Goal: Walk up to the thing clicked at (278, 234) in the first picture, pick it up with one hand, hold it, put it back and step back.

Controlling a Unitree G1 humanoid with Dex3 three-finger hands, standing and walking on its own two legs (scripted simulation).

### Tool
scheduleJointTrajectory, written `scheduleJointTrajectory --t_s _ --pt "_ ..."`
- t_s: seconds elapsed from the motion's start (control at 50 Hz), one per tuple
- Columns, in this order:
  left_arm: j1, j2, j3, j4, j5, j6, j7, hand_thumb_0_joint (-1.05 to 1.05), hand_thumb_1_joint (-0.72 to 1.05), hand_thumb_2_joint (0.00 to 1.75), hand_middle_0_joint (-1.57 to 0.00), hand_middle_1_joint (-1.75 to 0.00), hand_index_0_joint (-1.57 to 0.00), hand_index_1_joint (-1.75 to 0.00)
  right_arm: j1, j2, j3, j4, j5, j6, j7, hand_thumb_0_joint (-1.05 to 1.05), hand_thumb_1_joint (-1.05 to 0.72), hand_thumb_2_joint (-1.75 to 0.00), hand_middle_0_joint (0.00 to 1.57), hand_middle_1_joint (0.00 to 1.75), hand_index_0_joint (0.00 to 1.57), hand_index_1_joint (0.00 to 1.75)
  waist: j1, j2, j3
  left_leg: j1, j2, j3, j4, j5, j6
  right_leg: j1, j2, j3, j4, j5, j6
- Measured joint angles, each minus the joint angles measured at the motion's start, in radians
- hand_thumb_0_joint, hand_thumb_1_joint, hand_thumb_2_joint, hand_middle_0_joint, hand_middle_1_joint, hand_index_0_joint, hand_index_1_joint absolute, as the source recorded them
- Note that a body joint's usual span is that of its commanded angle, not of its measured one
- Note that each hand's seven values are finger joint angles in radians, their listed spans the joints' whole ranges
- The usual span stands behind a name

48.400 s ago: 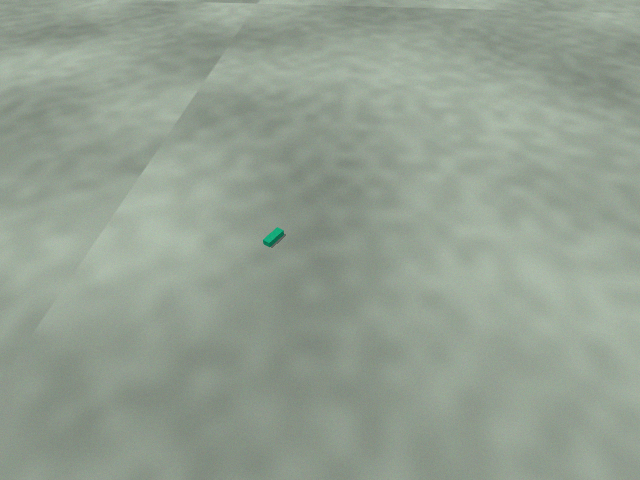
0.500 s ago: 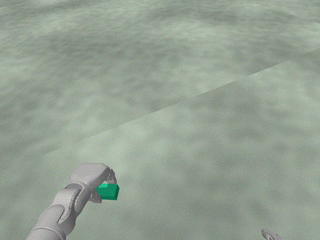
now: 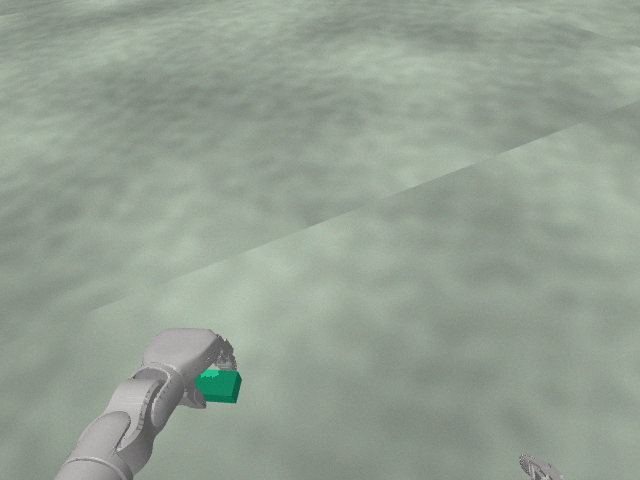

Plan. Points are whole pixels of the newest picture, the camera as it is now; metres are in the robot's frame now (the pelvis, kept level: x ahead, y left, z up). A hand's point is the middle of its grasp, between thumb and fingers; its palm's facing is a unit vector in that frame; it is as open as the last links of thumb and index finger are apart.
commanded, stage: hold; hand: left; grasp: from above
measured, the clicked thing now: (204, 385) +0.30 +0.21 -0.07
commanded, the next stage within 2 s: crouch in 0.28 s
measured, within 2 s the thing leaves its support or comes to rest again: neither
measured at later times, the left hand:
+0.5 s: hand (195, 373) +0.30 +0.21 -0.03, palm faces -0.44 -0.02 -0.90, open 6.7 cm
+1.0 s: hand (233, 398) +0.35 +0.21 -0.23, palm faces -0.40 +0.09 -0.91, open 6.6 cm
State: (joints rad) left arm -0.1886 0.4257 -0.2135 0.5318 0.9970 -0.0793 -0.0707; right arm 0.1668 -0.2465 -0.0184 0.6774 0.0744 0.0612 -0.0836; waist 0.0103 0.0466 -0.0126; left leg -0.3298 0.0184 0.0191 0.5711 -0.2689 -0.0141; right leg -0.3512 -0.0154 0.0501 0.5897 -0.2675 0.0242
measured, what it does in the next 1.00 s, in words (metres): lowers itself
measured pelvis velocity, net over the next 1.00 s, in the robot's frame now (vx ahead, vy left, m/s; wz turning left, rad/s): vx -0.04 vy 0.01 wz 0.02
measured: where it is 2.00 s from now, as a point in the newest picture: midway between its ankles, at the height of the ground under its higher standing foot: outside the picture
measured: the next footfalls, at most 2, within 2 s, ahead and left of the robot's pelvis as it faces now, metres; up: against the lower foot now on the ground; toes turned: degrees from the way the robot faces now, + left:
none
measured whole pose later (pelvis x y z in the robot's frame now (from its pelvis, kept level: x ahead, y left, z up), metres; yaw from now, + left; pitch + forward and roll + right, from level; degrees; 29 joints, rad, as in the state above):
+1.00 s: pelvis -0.04 +0.01 -0.13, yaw +1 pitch +23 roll -1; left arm -0.64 0.39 -0.18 1.13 1.21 -0.10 0.32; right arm 0.21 -0.27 -0.07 0.71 -0.01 0.05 -0.03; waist -0.10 0.01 -0.16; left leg -1.24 0.02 -0.03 1.34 -0.51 -0.01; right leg -1.22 0.00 0.02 1.31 -0.50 0.04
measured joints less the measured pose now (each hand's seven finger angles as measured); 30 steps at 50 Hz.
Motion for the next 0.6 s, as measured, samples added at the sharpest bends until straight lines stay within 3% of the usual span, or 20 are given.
scheduleJointTrajectory --t_s 0.14,0.36,0.6 --pt "-0.020 0.001 0.011 0.015 0.005 0.005 0.015 0.00 0.51 0.07 -0.97 -0.20 -1.01 -0.16 0.001 -0.002 -0.004 0.006 0.001 0.007 0.002 0.01 -0.92 -0.90 0.20 0.30 0.20 0.30 -0.002 0.002 0.000 0.011 0.001 0.000 -0.012 0.001 -0.001 0.011 0.001 -0.001 -0.014 0.002 -0.001" --pt "-0.014 -0.004 -0.003 0.025 0.001 -0.001 -0.001 0.00 0.51 0.08 -0.97 -0.21 -1.00 -0.17 0.010 -0.003 -0.010 0.002 0.005 0.019 0.002 0.01 -0.92 -0.90 0.20 0.30 0.20 0.30 -0.005 -0.001 -0.003 0.024 0.001 0.001 -0.029 0.001 0.000 0.024 0.000 0.000 -0.030 0.002 0.000" --pt "-0.054 -0.020 0.003 0.128 0.033 -0.011 0.084 0.00 0.49 0.11 -0.98 -0.20 -1.01 -0.16 0.004 0.004 -0.011 -0.002 -0.001 0.030 0.012 0.01 -0.91 -0.90 0.20 0.30 0.20 0.30 -0.016 -0.014 -0.008 -0.014 0.000 -0.003 -0.001 -0.006 0.000 -0.013 0.000 -0.003 -0.001 -0.007 -0.001"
